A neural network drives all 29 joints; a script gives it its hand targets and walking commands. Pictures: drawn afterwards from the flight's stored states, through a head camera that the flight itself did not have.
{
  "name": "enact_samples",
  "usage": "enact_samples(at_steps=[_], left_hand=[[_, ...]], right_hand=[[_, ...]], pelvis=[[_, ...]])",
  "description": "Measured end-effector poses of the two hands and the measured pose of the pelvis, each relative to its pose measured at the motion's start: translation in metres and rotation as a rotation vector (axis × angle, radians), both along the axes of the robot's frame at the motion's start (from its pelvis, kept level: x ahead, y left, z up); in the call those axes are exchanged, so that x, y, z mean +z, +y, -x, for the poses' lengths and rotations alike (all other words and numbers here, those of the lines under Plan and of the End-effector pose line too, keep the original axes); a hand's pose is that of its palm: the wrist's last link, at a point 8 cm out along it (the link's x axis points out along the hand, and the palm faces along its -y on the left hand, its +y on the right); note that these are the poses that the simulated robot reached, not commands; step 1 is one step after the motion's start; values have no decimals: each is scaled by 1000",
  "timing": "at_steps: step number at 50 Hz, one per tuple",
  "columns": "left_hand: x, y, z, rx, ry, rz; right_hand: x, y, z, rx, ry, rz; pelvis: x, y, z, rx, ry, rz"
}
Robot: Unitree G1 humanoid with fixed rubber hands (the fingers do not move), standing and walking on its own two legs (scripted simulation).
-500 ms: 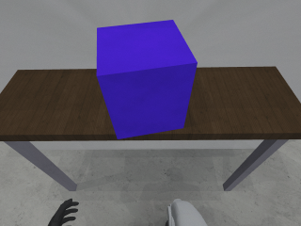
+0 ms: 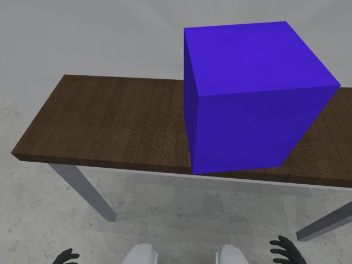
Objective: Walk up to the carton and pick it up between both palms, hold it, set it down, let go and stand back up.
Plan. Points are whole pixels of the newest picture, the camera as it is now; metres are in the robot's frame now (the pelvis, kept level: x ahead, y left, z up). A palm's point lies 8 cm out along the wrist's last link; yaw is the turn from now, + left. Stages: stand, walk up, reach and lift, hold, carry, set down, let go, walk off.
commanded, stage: walk up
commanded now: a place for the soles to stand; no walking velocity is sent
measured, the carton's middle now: (235, 103) +0.41 -0.10 +0.14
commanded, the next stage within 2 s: none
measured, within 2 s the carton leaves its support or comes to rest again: neither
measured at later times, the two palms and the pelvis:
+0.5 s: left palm (60, 262) +0.11 +0.27 -0.07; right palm out of the picture +0.07 -0.26 -0.09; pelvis +0.01 +0.01 +0.02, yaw -3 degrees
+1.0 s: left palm (69, 257) +0.12 +0.26 -0.07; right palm out of the picture +0.09 -0.27 -0.07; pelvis +0.01 +0.00 +0.02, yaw -2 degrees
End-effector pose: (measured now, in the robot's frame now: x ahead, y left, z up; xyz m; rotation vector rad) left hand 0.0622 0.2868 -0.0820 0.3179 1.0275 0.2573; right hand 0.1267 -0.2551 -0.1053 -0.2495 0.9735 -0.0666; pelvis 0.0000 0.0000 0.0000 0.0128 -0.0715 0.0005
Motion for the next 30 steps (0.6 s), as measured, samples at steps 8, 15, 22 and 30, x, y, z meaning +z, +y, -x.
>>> enact_samples(at_steps=[8,15,22,30], left_hand=[[-12,8,-54,-104,-57,90],[-5,-1,-62,-163,-19,76],[14,-12,-45,-125,-9,67],[17,-24,-64,-143,-58,86]], right_hand=[[38,7,32,-102,-21,112],[39,-11,48,-133,-20,144],[15,-7,64,-140,65,54],[20,-1,48,-99,0,33]], pelvis=[[10,22,-5,-24,20,21],[12,20,1,-51,52,11],[18,12,-2,-52,51,21],[19,6,-5,-49,47,4]])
